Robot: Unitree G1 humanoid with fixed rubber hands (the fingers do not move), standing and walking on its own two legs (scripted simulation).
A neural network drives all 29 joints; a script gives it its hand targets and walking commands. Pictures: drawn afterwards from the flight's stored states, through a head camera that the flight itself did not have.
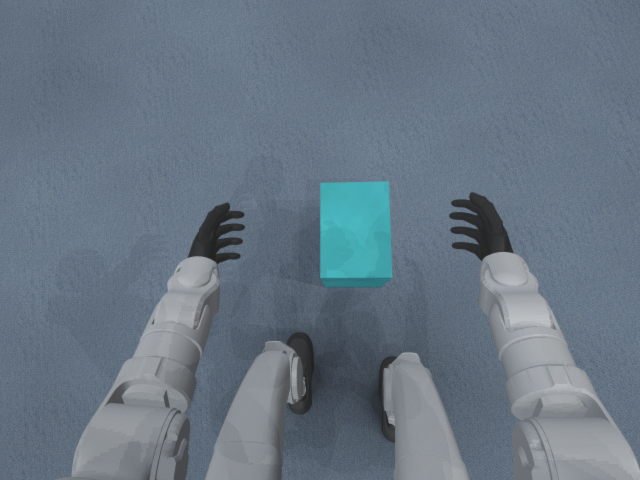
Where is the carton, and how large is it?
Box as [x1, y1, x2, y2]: [320, 182, 391, 286]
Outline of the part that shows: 320,183 320,278 325,286 381,286 391,277 388,182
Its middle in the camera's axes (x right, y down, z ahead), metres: +0.09 +0.00 +0.98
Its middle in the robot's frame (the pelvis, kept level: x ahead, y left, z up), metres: +0.47 -0.02 -0.57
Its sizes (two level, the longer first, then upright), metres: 0.216 0.154 0.249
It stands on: the floor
